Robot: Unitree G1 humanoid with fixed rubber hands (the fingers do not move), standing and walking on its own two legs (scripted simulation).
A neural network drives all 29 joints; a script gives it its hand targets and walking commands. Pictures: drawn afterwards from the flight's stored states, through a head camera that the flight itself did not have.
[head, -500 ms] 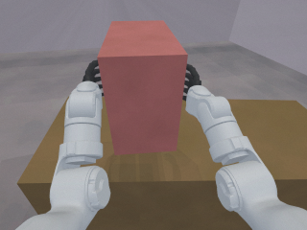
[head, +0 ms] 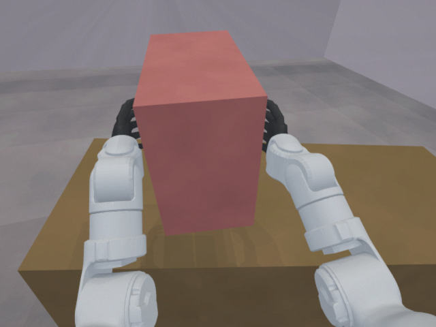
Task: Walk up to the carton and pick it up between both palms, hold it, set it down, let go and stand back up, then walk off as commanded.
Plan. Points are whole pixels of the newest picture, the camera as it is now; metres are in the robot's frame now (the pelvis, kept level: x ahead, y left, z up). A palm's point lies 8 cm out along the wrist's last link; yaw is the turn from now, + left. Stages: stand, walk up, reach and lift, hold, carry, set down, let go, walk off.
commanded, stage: hold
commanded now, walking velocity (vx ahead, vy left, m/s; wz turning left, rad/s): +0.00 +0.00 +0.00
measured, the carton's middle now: (198, 124) +0.44 +0.02 +0.22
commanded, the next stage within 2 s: set down in 0.40 s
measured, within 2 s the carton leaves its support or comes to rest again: neither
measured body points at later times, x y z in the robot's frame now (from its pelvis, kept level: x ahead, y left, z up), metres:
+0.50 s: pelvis -0.03 -0.01 +0.00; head -0.10 +0.02 +0.44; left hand +0.36 +0.13 +0.25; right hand +0.35 -0.13 +0.25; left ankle +0.00 +0.13 -0.74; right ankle +0.00 -0.13 -0.74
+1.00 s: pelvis -0.02 +0.01 +0.00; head -0.06 +0.07 +0.45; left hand +0.40 +0.14 +0.18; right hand +0.37 -0.12 +0.17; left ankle +0.00 +0.13 -0.74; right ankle +0.00 -0.13 -0.74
